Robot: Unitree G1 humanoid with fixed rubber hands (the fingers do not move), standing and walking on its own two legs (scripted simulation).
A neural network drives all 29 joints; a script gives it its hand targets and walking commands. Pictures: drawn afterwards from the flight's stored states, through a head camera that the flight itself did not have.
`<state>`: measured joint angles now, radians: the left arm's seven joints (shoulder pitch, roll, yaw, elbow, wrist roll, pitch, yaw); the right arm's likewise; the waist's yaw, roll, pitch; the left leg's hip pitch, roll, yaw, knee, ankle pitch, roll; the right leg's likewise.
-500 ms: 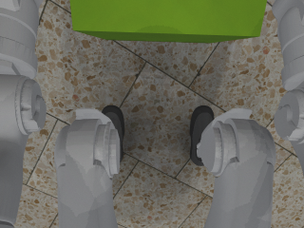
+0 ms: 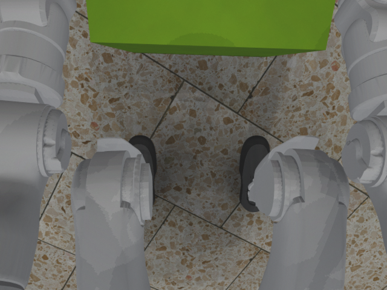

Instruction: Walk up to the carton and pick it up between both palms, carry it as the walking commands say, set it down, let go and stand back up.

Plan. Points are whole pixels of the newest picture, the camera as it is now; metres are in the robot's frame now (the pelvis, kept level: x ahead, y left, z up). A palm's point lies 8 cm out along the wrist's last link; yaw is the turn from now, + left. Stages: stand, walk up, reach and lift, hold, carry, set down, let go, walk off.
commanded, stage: reach and lift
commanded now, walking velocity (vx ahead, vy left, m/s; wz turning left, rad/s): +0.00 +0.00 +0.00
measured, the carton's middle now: out of the picture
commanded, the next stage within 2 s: none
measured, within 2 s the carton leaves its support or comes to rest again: leaves its support in 1.14 s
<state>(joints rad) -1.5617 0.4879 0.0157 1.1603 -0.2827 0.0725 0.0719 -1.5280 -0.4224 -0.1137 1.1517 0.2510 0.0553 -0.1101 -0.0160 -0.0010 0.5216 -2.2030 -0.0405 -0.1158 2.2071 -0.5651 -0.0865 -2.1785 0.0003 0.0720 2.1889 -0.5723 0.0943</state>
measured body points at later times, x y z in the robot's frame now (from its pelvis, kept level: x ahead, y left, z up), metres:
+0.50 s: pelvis -0.01 +0.00 +0.01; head +0.38 +0.01 +0.22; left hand +0.58 +0.19 -0.18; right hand +0.57 -0.19 -0.18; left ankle +0.12 +0.14 -0.34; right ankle +0.12 -0.15 -0.34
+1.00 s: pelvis -0.01 +0.00 -0.01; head +0.37 +0.01 +0.22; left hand +0.58 +0.20 -0.18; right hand +0.56 -0.19 -0.18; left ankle +0.12 +0.14 -0.34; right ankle +0.12 -0.15 -0.34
